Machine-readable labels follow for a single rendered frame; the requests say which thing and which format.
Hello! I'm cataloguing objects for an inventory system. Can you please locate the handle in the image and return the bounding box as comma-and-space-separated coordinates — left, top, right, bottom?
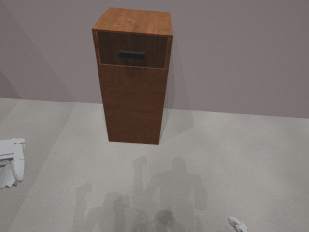
118, 49, 145, 60

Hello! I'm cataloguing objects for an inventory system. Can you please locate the drawer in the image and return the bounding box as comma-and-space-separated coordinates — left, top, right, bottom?
97, 31, 168, 69

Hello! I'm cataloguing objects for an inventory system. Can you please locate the left robot hand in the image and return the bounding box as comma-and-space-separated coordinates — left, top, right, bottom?
0, 138, 28, 190

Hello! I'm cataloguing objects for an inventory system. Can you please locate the right robot hand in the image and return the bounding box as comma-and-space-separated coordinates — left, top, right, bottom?
228, 216, 248, 232

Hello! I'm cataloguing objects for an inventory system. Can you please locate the cabinet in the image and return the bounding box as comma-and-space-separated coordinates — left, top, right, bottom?
92, 7, 174, 145

